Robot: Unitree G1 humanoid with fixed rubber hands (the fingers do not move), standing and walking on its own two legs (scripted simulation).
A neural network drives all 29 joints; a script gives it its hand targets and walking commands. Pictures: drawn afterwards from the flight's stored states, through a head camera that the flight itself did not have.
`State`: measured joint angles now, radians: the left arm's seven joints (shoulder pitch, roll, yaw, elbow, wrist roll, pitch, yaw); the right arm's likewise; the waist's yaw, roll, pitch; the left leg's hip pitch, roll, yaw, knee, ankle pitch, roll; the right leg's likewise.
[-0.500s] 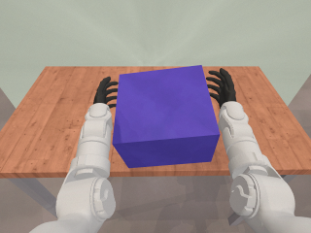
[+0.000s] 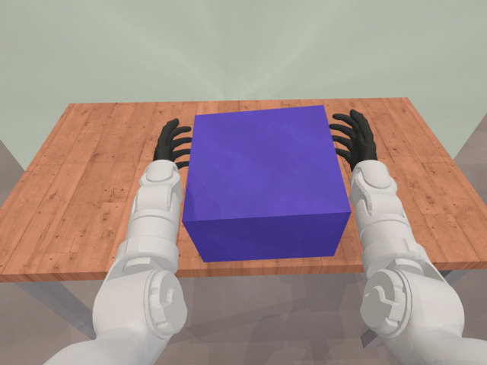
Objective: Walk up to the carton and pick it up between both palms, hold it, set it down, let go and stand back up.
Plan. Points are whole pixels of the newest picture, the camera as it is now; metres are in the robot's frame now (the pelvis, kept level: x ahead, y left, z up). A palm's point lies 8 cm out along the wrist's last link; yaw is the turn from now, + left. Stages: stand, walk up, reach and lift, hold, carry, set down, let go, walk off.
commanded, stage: set down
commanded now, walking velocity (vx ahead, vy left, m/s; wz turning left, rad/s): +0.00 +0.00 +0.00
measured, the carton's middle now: (263, 184) +0.41 -0.03 +0.07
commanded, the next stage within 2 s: none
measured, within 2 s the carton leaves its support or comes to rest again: rests again in 1.58 s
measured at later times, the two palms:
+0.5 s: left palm (175, 165) +0.42 +0.12 +0.12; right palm (368, 169) +0.40 -0.20 +0.11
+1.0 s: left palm (175, 166) +0.42 +0.12 +0.12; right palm (368, 169) +0.39 -0.20 +0.12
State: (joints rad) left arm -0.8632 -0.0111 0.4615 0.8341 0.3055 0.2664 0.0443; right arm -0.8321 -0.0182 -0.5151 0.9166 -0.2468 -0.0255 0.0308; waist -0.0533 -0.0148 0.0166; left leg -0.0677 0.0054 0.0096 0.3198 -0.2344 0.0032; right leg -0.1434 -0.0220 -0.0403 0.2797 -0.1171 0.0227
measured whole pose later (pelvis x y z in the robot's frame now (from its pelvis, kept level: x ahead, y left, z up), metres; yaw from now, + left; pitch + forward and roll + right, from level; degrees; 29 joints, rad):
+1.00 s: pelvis +0.00 +0.00 +0.00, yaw -2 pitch +0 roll +0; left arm -0.86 -0.08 0.58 0.76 0.41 0.18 -0.03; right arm -0.77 0.03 -0.57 0.76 -0.36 -0.01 0.08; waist -0.03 -0.01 0.05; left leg -0.08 0.01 0.04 0.29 -0.22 0.00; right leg -0.17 -0.01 -0.02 0.27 -0.10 0.02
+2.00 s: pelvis +0.00 -0.01 -0.01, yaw -2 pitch +16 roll -2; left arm -0.96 0.19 0.03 1.34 -0.16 -0.20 0.12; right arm -0.95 -0.27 0.04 1.33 0.30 -0.21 -0.05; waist 0.02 0.02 -0.19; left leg -0.50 0.05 0.02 0.53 -0.29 -0.02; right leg -0.54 0.01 -0.03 0.39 -0.12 0.00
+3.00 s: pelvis -0.03 -0.04 +0.00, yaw +1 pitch +7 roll +0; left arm -1.04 0.44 -0.01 0.92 -0.29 0.34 0.00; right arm -1.02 -0.39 0.05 0.97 0.44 0.26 -0.09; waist -0.04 -0.02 -0.08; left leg -0.29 0.05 -0.02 0.37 -0.19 -0.04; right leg -0.35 0.02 -0.07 0.31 -0.07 -0.03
